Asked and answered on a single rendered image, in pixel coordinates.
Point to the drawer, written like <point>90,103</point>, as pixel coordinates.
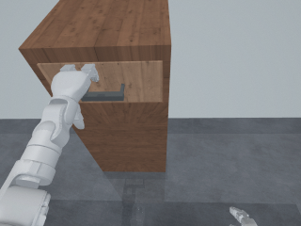
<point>143,80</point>

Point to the robot left hand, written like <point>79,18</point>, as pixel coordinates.
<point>74,84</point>

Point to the robot left upper arm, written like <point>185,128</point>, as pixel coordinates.
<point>24,206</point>

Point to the handle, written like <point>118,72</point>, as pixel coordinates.
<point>104,96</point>

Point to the robot right hand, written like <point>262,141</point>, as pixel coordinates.
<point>242,217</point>

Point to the cabinet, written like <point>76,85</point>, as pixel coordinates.
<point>120,136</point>

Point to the left robot forearm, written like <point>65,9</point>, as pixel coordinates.
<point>37,164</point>

